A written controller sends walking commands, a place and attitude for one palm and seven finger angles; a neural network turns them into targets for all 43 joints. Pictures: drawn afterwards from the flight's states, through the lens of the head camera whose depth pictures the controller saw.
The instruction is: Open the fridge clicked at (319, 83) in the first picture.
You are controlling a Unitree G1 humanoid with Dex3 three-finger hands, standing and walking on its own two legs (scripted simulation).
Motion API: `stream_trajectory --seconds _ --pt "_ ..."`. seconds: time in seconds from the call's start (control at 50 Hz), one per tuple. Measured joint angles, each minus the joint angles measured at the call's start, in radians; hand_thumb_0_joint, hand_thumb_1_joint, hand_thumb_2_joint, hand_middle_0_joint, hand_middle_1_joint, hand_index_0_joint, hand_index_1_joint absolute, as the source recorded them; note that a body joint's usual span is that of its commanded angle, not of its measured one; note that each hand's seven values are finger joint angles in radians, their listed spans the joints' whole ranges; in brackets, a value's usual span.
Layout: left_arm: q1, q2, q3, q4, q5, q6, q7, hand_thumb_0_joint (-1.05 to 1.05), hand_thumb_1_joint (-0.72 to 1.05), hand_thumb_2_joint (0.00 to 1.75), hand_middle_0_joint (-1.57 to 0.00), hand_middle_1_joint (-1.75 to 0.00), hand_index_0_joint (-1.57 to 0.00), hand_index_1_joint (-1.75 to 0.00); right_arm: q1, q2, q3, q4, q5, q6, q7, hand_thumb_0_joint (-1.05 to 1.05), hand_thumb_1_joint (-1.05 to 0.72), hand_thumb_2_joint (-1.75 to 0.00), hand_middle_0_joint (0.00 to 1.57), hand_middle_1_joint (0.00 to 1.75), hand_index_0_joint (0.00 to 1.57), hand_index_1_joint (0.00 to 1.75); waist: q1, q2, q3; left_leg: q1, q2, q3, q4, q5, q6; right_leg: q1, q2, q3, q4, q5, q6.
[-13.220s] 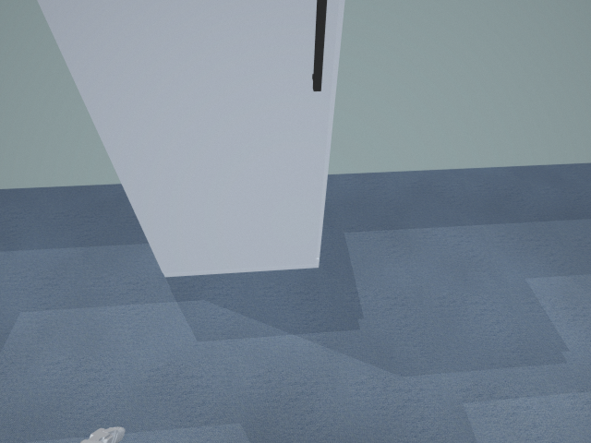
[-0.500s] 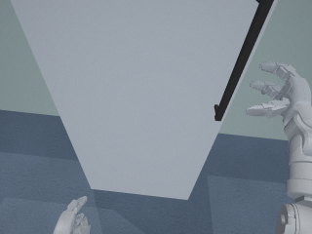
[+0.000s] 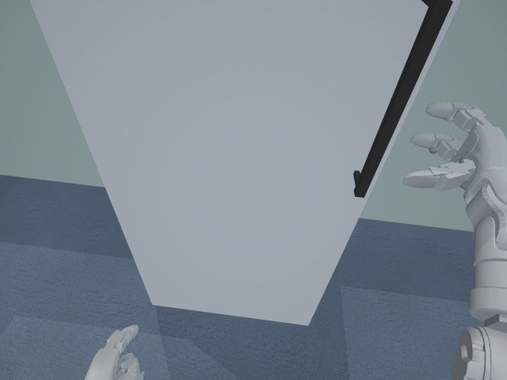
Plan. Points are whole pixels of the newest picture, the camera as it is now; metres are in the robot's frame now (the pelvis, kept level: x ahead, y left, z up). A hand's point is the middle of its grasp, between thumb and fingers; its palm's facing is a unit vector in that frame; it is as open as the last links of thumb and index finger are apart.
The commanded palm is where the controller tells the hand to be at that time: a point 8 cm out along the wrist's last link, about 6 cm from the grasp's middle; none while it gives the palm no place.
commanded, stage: feel for the door with the fingertips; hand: right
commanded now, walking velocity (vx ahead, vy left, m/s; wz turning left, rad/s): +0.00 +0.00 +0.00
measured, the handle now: (387, 113) +0.46 -0.17 +0.24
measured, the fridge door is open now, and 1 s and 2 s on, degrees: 0 0 0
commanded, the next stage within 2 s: slide the fingers in behind the handle in 0.80 s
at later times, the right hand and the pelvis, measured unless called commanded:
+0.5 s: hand (401, 141) +0.40 -0.18 +0.22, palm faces +0.09 +1.00 +0.00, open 14.0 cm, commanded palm +0.38 -0.23 +0.22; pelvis +0.00 +0.00 +0.00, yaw +0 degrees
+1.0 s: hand (400, 136) +0.42 -0.18 +0.22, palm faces +0.11 +0.99 -0.01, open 13.6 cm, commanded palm +0.39 -0.23 +0.22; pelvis +0.00 +0.01 +0.00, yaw +0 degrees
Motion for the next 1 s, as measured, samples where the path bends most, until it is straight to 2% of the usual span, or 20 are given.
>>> stream_trajectory --seconds 0.22,0.32,0.42,0.56,0.66,0.8,1.0 --pt "-0.016 -0.003 0.002 0.010 0.004 -0.005 -0.005 0.01 0.91 0.90 -0.20 -0.30 -0.20 -0.30 0.007 0.061 0.038 -0.070 0.009 0.010 -0.035 -0.01 0.50 -0.30 0.30 1.20 0.30 1.20 -0.009 0.000 0.001 0.004 0.002 0.002 0.002 0.000 -0.001 0.002 0.002 0.003 0.004 0.000 -0.001" --pt "-0.037 -0.014 -0.002 0.005 0.006 0.002 -0.007 0.01 0.91 0.90 -0.20 -0.30 -0.20 -0.30 -0.008 0.084 0.062 -0.066 -0.002 0.037 -0.072 -0.01 0.50 -0.30 0.30 1.20 0.30 1.20 -0.008 -0.001 0.000 0.001 0.003 0.001 0.005 0.000 -0.001 0.001 0.003 0.002 0.004 0.001 -0.001" --pt "-0.048 -0.023 -0.007 0.003 0.011 0.009 -0.010 0.01 0.91 0.90 -0.20 -0.30 -0.20 -0.30 -0.025 0.109 0.077 -0.068 -0.010 0.032 -0.101 -0.01 0.50 -0.30 0.30 1.20 0.30 1.20 -0.009 0.000 0.001 0.004 0.003 0.000 0.005 0.000 -0.001 0.006 0.003 0.002 0.000 0.003 0.000" --pt "-0.043 -0.028 -0.011 0.003 0.013 0.021 -0.009 0.01 0.91 0.90 -0.20 -0.30 -0.21 -0.30 -0.066 0.088 0.063 0.000 -0.025 0.033 -0.115 -0.01 0.50 -0.30 0.30 1.20 0.30 1.20 0.001 0.002 0.001 0.001 -0.002 -0.002 -0.001 0.004 0.003 0.005 -0.001 -0.001 -0.006 0.007 0.003" --pt "-0.018 -0.018 -0.001 0.007 0.009 0.023 -0.008 0.01 0.91 0.90 -0.20 -0.30 -0.21 -0.30 -0.064 0.079 0.061 0.003 -0.022 0.008 -0.101 -0.01 0.50 -0.30 0.30 1.20 0.30 1.20 0.000 -0.001 0.002 0.005 -0.005 -0.003 -0.005 0.004 0.004 0.007 -0.004 -0.001 -0.008 0.006 0.004" --pt "-0.007 -0.005 0.007 0.030 0.008 0.024 -0.002 0.01 0.91 0.90 -0.20 -0.30 -0.20 -0.30 -0.106 0.079 0.068 0.067 -0.022 0.012 -0.104 -0.01 0.50 -0.30 0.30 1.20 0.30 1.20 0.006 0.001 0.004 -0.006 -0.004 0.002 -0.003 0.004 0.005 -0.006 -0.004 0.004 -0.003 0.006 0.005" --pt "0.013 -0.004 0.014 0.038 0.008 0.009 -0.001 0.01 0.91 0.90 -0.20 -0.30 -0.20 -0.30 -0.153 0.067 0.070 0.155 -0.034 -0.043 -0.098 -0.01 0.50 -0.30 0.37 1.25 0.36 1.25 0.006 0.004 0.006 -0.016 -0.005 0.007 -0.005 0.009 0.008 -0.020 -0.005 0.009 0.000 0.011 0.006"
